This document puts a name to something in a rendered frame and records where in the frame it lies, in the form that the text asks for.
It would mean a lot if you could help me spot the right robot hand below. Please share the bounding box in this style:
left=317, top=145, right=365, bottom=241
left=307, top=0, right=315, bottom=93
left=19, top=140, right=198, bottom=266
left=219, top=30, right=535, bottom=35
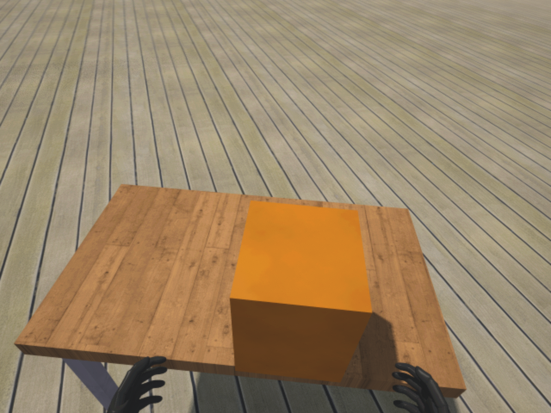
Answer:
left=392, top=362, right=450, bottom=413

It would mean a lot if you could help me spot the carton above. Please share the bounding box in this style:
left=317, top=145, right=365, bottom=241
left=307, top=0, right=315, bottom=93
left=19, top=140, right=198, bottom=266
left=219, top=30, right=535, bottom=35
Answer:
left=230, top=200, right=372, bottom=383

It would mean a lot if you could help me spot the left robot hand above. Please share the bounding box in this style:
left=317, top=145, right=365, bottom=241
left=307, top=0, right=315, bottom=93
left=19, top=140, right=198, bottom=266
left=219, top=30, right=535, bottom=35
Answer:
left=107, top=356, right=167, bottom=413

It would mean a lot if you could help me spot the table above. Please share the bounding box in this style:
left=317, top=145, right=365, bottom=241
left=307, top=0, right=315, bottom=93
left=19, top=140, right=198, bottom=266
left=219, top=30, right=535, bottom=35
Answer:
left=14, top=184, right=467, bottom=411

